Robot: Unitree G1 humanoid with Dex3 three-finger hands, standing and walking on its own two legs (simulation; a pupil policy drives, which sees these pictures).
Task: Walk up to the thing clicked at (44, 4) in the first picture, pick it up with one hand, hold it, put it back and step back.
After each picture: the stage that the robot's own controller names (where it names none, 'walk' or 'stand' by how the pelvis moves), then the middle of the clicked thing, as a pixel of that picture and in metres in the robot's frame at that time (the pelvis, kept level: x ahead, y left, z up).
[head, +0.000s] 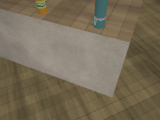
stand; (41, 5) +1.02 +0.29 -0.05
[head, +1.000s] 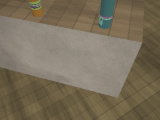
walk; (35, 5) +0.89 +0.28 -0.03
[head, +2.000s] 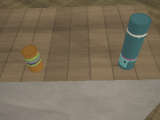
walk; (33, 59) +0.51 +0.21 -0.04
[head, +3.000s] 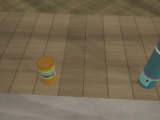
stand; (47, 71) +0.43 +0.16 -0.03
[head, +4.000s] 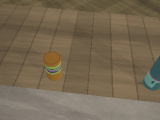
stand; (53, 66) +0.44 +0.14 -0.03
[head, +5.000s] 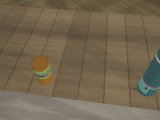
stand; (42, 70) +0.42 +0.19 -0.04
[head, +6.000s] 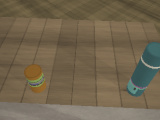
stand; (35, 79) +0.41 +0.20 -0.06
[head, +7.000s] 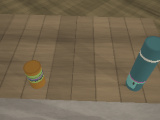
stand; (35, 75) +0.42 +0.21 -0.05
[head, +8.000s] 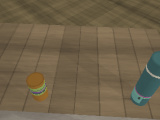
stand; (38, 87) +0.38 +0.19 -0.06
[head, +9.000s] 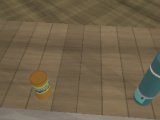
stand; (41, 85) +0.38 +0.18 -0.06
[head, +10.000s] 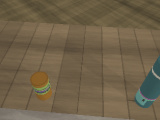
stand; (41, 86) +0.38 +0.18 -0.06
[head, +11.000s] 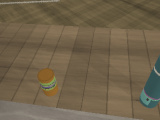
rise first; (48, 82) +0.40 +0.19 -0.05
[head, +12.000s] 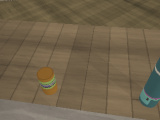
go down; (47, 81) +0.40 +0.19 -0.05
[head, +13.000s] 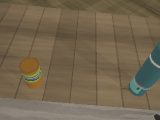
go down; (32, 73) +0.41 +0.18 -0.03
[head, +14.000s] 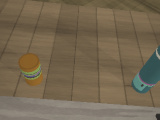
go down; (31, 70) +0.41 +0.17 -0.01
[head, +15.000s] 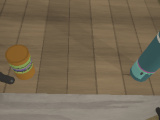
close in; (21, 63) +0.41 +0.18 +0.02
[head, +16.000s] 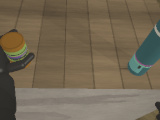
close; (17, 51) +0.44 +0.19 +0.04
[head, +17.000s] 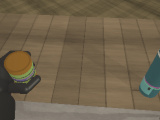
lift; (23, 72) +0.33 +0.19 +0.13
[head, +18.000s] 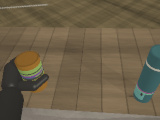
hold; (32, 72) +0.33 +0.16 +0.13
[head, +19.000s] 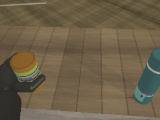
hold; (28, 73) +0.32 +0.18 +0.13
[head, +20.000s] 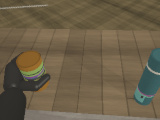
hold; (34, 72) +0.33 +0.16 +0.13
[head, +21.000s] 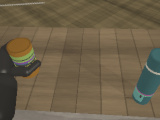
crouch; (24, 58) +0.37 +0.19 +0.15
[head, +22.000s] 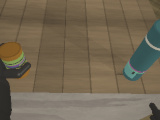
lower; (15, 61) +0.42 +0.20 +0.02
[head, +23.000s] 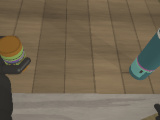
lower; (14, 55) +0.43 +0.20 +0.03
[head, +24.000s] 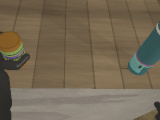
lower; (13, 51) +0.44 +0.19 +0.04
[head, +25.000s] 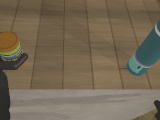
lower; (11, 51) +0.44 +0.20 +0.04
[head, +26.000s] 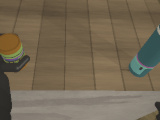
loosen; (13, 53) +0.43 +0.20 +0.04
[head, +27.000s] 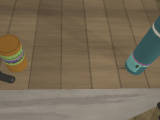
withdraw; (13, 54) +0.43 +0.19 +0.04
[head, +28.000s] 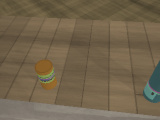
sink last; (46, 75) +0.41 +0.18 -0.01
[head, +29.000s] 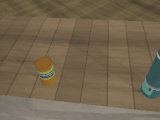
stand; (46, 72) +0.43 +0.18 -0.01
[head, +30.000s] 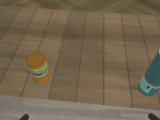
stand; (38, 68) +0.41 +0.18 +0.01
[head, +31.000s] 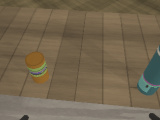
stand; (37, 68) +0.42 +0.19 +0.01
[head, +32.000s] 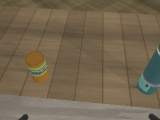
stand; (38, 67) +0.42 +0.19 +0.01
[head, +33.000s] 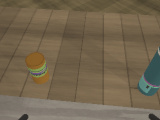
stand; (38, 68) +0.42 +0.19 +0.01
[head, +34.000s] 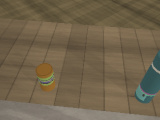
stand; (46, 77) +0.42 +0.17 -0.05
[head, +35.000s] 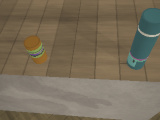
walk; (36, 50) +0.50 +0.23 -0.03
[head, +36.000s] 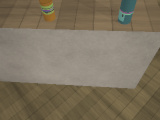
walk; (47, 9) +0.80 +0.21 -0.03
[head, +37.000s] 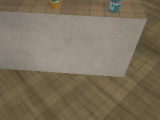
stand; out of the picture +1.06 +0.21 -0.04
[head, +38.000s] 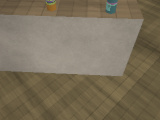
stand; (50, 1) +1.05 +0.23 -0.06
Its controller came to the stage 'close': yes
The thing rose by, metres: 0.21
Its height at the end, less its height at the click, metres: +0.00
